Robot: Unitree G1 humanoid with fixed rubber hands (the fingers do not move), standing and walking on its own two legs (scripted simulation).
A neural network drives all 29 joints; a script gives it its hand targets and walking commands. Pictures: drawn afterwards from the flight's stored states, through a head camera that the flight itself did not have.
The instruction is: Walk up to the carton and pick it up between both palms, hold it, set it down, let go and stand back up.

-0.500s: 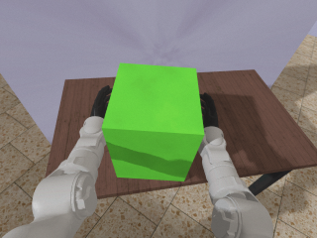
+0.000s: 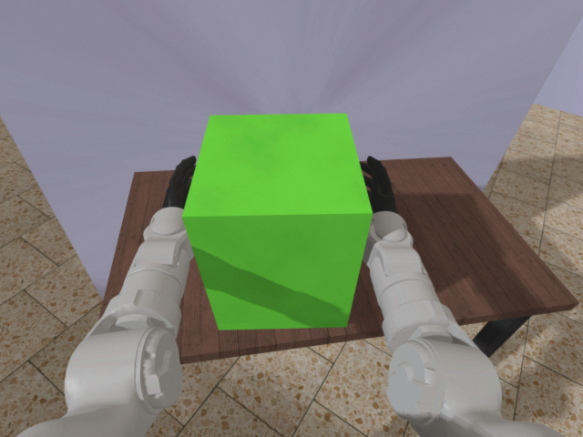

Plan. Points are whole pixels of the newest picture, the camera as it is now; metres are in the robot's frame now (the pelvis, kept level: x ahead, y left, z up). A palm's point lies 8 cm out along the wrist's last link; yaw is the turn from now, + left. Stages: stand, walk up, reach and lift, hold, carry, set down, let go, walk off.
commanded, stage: reach and lift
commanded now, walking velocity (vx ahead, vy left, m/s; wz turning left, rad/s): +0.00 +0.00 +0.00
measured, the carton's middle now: (280, 224) +0.42 +0.02 +0.11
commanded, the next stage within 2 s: none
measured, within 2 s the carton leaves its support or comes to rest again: neither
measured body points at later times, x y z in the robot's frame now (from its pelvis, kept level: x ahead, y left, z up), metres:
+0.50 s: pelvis +0.00 +0.01 +0.00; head -0.02 +0.03 +0.45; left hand +0.43 +0.18 +0.17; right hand +0.43 -0.11 +0.16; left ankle +0.01 +0.11 -0.74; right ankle +0.02 -0.14 -0.74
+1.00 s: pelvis -0.02 +0.00 +0.00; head -0.06 +0.03 +0.45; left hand +0.40 +0.18 +0.20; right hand +0.41 -0.12 +0.20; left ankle +0.01 +0.11 -0.74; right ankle +0.02 -0.14 -0.74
